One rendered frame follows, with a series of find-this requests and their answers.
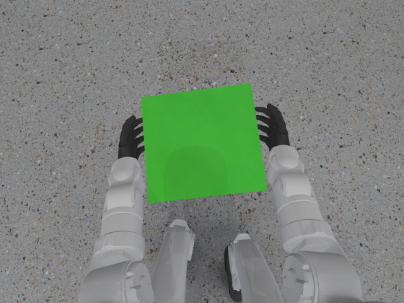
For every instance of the right robot upper arm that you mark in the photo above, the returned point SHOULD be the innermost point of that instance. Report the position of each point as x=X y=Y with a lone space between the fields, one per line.
x=320 y=277

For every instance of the carton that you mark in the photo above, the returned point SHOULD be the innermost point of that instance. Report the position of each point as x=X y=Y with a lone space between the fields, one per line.
x=202 y=143

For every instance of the robot left thigh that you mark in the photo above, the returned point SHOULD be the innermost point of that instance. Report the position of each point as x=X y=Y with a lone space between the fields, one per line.
x=168 y=277

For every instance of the left robot upper arm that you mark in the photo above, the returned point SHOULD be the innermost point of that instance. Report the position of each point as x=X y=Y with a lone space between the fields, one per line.
x=125 y=282

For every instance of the robot left hand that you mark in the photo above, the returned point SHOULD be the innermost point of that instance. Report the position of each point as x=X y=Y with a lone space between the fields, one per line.
x=128 y=145

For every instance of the robot right hand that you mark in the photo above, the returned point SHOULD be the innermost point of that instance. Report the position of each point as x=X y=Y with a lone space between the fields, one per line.
x=277 y=132

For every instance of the robot right shin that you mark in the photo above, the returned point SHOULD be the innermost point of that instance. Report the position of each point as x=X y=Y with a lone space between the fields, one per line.
x=235 y=279

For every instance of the robot right forearm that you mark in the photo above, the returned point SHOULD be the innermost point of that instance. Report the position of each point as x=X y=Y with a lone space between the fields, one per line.
x=303 y=228

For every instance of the robot left forearm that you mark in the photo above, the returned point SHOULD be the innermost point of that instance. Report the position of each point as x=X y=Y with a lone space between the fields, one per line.
x=121 y=232

